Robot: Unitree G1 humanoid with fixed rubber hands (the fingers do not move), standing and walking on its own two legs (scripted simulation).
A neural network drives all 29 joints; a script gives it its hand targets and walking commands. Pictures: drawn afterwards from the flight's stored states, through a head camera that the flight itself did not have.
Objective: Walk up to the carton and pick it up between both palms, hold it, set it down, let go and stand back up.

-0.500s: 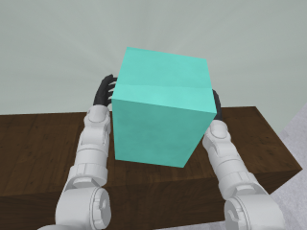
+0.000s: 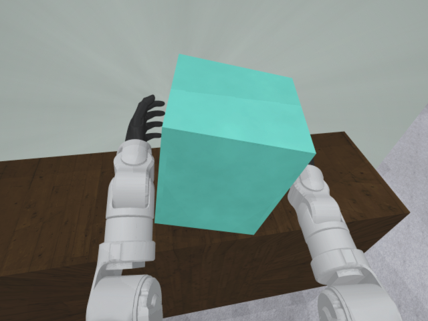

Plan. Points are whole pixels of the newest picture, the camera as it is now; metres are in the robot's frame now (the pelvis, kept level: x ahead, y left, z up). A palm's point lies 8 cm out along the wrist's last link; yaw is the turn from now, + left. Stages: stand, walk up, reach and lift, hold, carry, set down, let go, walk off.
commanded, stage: reach and lift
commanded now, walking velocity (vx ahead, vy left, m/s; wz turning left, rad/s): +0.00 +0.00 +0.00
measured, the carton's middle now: (220, 153) +0.38 +0.00 +0.12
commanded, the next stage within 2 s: hold in 0.88 s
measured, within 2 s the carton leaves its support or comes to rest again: neither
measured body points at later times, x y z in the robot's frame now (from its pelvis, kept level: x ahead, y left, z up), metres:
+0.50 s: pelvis +0.00 -0.01 +0.00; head -0.02 +0.02 +0.45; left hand +0.39 +0.15 +0.18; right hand +0.37 -0.16 +0.14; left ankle +0.03 +0.10 -0.75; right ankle +0.01 -0.10 -0.75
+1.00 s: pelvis +0.00 -0.01 +0.00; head -0.03 +0.03 +0.45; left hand +0.38 +0.15 +0.20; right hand +0.37 -0.15 +0.16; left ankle +0.03 +0.10 -0.75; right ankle +0.01 -0.10 -0.75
